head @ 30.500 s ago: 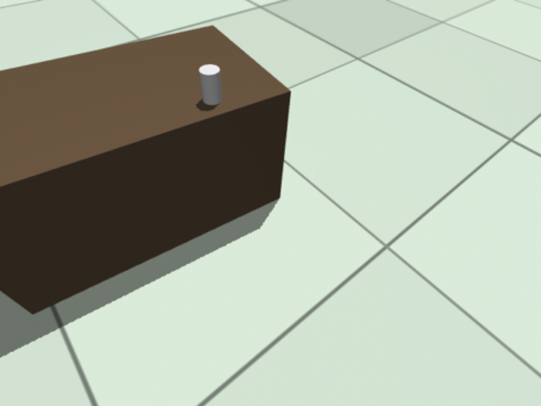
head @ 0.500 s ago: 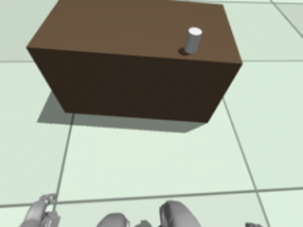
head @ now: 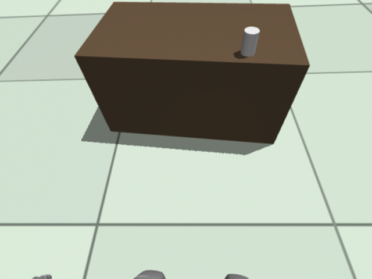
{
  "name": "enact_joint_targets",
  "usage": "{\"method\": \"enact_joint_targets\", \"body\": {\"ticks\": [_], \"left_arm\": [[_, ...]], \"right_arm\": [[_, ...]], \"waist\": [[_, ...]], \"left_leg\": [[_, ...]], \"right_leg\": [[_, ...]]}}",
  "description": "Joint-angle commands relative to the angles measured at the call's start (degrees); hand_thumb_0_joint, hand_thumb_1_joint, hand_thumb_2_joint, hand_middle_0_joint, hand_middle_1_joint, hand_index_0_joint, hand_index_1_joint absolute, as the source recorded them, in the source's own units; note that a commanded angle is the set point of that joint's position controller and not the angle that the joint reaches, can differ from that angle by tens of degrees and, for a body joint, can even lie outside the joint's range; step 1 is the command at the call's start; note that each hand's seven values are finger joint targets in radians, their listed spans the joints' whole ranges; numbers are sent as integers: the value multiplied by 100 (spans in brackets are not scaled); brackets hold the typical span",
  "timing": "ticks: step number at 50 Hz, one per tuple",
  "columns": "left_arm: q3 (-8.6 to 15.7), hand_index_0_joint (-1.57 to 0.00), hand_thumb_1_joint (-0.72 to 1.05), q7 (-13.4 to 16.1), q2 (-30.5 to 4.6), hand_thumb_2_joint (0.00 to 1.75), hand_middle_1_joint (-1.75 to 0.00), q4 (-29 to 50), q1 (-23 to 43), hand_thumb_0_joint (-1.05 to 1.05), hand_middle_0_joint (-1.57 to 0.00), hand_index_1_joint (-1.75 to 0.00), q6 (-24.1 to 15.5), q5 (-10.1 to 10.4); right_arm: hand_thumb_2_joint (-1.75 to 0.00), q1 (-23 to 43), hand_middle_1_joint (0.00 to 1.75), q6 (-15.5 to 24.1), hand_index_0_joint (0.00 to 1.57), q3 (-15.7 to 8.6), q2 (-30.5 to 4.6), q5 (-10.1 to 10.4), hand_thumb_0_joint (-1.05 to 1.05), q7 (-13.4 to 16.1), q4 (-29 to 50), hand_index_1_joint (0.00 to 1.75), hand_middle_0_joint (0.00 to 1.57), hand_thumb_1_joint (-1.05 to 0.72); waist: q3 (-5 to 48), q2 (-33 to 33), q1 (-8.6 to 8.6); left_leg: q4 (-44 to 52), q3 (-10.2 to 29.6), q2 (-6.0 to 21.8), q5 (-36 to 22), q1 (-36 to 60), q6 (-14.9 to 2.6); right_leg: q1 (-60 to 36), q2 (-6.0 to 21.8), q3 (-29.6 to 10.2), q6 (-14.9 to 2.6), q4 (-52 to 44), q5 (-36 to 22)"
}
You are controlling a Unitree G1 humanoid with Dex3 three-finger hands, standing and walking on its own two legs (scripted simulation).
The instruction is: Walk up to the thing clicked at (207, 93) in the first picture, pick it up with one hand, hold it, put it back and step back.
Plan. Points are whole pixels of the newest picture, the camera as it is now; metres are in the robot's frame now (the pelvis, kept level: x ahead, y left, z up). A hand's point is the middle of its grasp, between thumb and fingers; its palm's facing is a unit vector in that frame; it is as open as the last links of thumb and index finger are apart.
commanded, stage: step back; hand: right
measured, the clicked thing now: (249, 42) +1.08 -0.23 -0.10
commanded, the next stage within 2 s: stand in 0.88 s
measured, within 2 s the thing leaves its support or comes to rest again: neither
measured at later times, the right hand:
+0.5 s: hand out of the picture +0.09 -0.27 -0.15, palm faces -0.04 +0.93 -0.36, open 7.3 cm
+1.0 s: hand (284, 263) +0.18 -0.21 -0.13, palm faces +0.00 +0.95 -0.32, open 7.3 cm
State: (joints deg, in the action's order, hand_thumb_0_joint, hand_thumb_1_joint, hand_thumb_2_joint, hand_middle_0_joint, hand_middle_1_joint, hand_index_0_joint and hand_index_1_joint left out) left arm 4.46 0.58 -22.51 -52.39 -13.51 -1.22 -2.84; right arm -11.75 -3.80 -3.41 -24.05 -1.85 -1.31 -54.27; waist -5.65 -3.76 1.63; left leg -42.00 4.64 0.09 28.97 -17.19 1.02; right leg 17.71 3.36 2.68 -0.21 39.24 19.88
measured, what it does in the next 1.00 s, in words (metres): steps on the spot: left foot, then left foot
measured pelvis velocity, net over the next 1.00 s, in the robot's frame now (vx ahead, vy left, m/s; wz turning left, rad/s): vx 0.06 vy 0.03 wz -0.04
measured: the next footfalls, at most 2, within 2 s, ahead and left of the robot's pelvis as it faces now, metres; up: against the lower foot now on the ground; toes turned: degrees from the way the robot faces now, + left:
left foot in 0.02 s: +0.04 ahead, +0.15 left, +0.00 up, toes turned -3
left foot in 0.58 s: +0.14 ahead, +0.16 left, +0.00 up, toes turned +0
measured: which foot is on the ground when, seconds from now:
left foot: up 0.00-0.00, down 0.02-0.30, up 0.32-0.56, down 0.58-1.00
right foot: down 0.00-1.00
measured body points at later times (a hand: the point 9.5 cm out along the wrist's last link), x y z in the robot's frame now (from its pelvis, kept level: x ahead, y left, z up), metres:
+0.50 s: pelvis +0.02 +0.00 +0.01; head +0.04 -0.01 +0.46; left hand +0.07 +0.32 -0.10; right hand +0.10 -0.32 -0.12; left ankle +0.06 +0.16 -0.69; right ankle +0.03 -0.11 -0.72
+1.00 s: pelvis +0.06 +0.03 +0.02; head +0.08 +0.04 +0.47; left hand +0.16 +0.34 -0.11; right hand +0.18 -0.26 -0.11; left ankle +0.10 +0.16 -0.72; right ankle +0.03 -0.11 -0.72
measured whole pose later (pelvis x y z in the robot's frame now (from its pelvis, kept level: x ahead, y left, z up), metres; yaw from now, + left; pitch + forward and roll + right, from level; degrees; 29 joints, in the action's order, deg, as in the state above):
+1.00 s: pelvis +0.06 +0.03 +0.02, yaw -2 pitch -2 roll +0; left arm 0.6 -0.3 -21.0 -61.4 -6.1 -1.4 -0.2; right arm -2.2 1.2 -0.2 -19.3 -0.4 -1.0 -60.8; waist -4.1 0.1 0.7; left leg -27.6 -1.3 2.2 12.0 -13.9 1.0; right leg 8.2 1.9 -0.2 1.9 26.7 16.9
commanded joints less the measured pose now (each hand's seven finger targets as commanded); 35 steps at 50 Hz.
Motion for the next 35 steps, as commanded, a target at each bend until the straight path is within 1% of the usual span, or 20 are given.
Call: {"method": "enact_joint_targets", "body": {"ticks": [1, 2, 3, 4, 5, 7, 10, 13, 14, 15, 16, 17, 20, 25, 28, 29, 30, 31, 32, 35], "left_arm": [[174, -20, 90, 35, -1301, 90, -30, 388, 102, 0, -20, -30, 4, 29], [83, -20, 90, 37, -972, 90, -30, 429, 9, 0, -20, -30, 10, 65], [62, -20, 90, 53, -920, 90, -30, 500, 511, 0, -20, -30, -19, 173], [216, -20, 90, 53, -1481, 90, -30, 437, 813, 0, -20, -30, -40, 84], [227, -20, 90, 6, -1545, 90, -30, 359, 594, 0, -20, -30, -70, 130], [157, -20, 90, -89, -1221, 90, -30, 155, 117, 0, -20, -30, -131, 184], [189, -20, 90, -131, -1092, 90, -30, 33, -4, 0, -20, -30, -141, 164], [231, -20, 90, -11, -1061, 90, -30, -221, -552, 0, -20, -30, -227, 88], [318, -20, 90, 44, -1324, 90, -30, -252, -757, 0, -20, -30, -276, 12], [448, -20, 90, 79, -1865, 90, -30, -171, -670, 0, -20, -30, -308, -36], [479, -20, 90, 62, -2036, 90, -30, 18, -202, 0, -20, -30, -306, -28], [480, -20, 90, 56, -1991, 90, -30, 135, 214, 0, -20, -30, -298, 11], [299, -20, 90, 69, -1387, 90, -30, 56, 111, 0, -20, -30, -373, 98], [211, -20, 90, 50, -1362, 90, -30, 132, 428, 0, -20, -30, -325, 128], [87, -20, 90, 42, -1246, 90, -30, 131, 439, 0, -20, -30, -199, 212], [26, -20, 90, 46, -1084, 90, -30, 178, 413, 0, -20, -30, -176, 230], [-33, -20, 90, 48, -923, 90, -30, 182, 312, 0, -20, -30, -136, 280], [-79, -20, 90, 46, -777, 90, -30, 130, 218, 0, -20, -30, -62, 339], [-21, -20, 90, 72, -970, 90, -30, -30, 116, 0, -20, -30, 14, 337], [-19, -20, 90, 57, -1041, 90, -30, -239, 132, 0, -20, -30, -42, 213]], "right_arm": [[-90, -69, 30, 409, 20, -400, -970, -65, 0, 41, 246, 30, 20, -90], [-90, -386, 30, 424, 20, -483, -1202, -121, 0, 72, 185, 30, 20, -90], [-90, -356, 30, 431, 20, -517, -1735, -109, 0, 79, 272, 30, 20, -90], [-90, -92, 30, 432, 20, -564, -1939, -36, 0, 50, 317, 30, 20, -90], [-90, 366, 30, 436, 20, -504, -1775, -60, 0, 52, 419, 30, 20, -90], [-90, 626, 30, 477, 20, -315, -1185, -89, 0, 56, 468, 30, 20, -90], [-90, 515, 30, 466, 20, -365, -1238, -83, 0, 31, 399, 30, 20, -90], [-90, 540, 30, 337, 20, -252, -847, -11, 0, 29, 451, 30, 20, -90], [-90, 500, 30, 333, 20, -167, -559, -2, 0, 48, 517, 30, 20, -90], [-90, 508, 30, 347, 20, -102, -310, 2, 0, 84, 597, 30, 20, -90], [-90, 406, 30, 342, 20, -260, -851, -43, 0, 149, 456, 30, 20, -90], [-90, 124, 30, 385, 20, -325, -1046, -29, 0, 148, 351, 30, 20, -90], [-90, 71, 30, 446, 20, -241, -800, 47, 0, 106, 190, 30, 20, -90], [-90, 58, 30, 458, 20, -182, -640, 10, 0, 78, 161, 30, 20, -90], [-90, -20, 30, 503, 20, -197, -617, 36, 0, 145, -10, 30, 20, -90], [-90, -103, 30, 524, 20, -231, -767, 7, 0, 188, -29, 30, 20, -90], [-90, -11, 30, 545, 20, -263, -1001, -9, 0, 224, -8, 30, 20, -90], [-90, 349, 30, 557, 20, -238, -1153, 12, 0, 230, 119, 30, 20, -90], [-90, 633, 30, 524, 20, -255, -1388, 57, 0, 210, 160, 30, 20, -90], [-90, 949, 30, 446, 20, -147, -1059, 21, 0, 184, 87, 30, 20, -90]], "waist": [[578, 942, -133], [753, -117, -255], [520, -953, -458], [29, -545, -476], [-240, -423, -216], [-107, -459, -28], [48, -742, -118], [332, -290, 233], [390, 480, 338], [232, 1401, 397], [-123, 874, 288], [-326, 868, 82], [37, 717, 6], [456, 1288, -60], [671, 1061, -173], [891, 812, -211], [1077, 142, -134], [1048, -207, 35], [1024, -384, 59], [728, -274, 125]], "left_leg": [[1884, -293, -174, -782, 1544, -257], [2248, 1114, 634, 13, 2189, -539], [3066, 3083, 1901, 2188, 1374, -1246], [3320, 3277, 2172, 2690, 73, -1639], [3133, 2731, 2068, 2258, -421, -1602], [2630, 1345, 1194, 869, 34, -1119], [2460, 926, 952, 690, -329, -939], [1215, 377, 645, 603, -830, -661], [9, 64, 238, 479, -1440, -466], [-998, -84, -483, 531, -2237, -241], [-1383, 422, -64, 458, -1725, -173], [-1464, 444, 173, 295, -1587, -184], [-993, 406, 197, -395, -1282, -179], [302, -406, 192, -679, -259, -96], [1535, -656, -7, -2170, 741, -183], [1597, -298, 270, -2790, 1014, -313], [1648, 482, 936, -3361, 1127, -509], [2003, 1288, 1538, -2881, 764, -887], [1993, 1302, 1805, -2266, 124, -1304], [1799, 540, 1138, -1824, -163, -668]], "right_leg": [[670, 598, -981, -588, -571, 693], [1658, 193, -591, -337, 510, 1050], [2165, -399, 136, -59, 1246, 1409], [1516, -70, -546, -76, 1678, 1446], [1048, 9, -574, -106, 1660, 1349], [840, -44, -394, -116, 769, 703], [-65, -327, 31, -25, -82, 382], [-1426, -443, -113, -99, -1399, -185], [-1819, 142, -1344, -293, -1930, 640], [-1536, 1493, -3562, -784, -2850, 2283], [-495, 2085, -4076, -1281, -2969, 2971], [-218, 2124, -3904, -1505, -2785, 2718], [-712, 1182, -2097, -904, -2230, 188], [-479, 1038, -1108, -867, -1596, -1956], [-270, 660, -674, -500, -650, -2788], [-198, 526, -589, -346, -284, -2749], [20, 163, -411, -172, 76, -2105], [41, -257, -278, -27, 198, -574], [-521, -255, -240, -58, 170, 632], [-860, -43, -429, -166, -880, -420]]}}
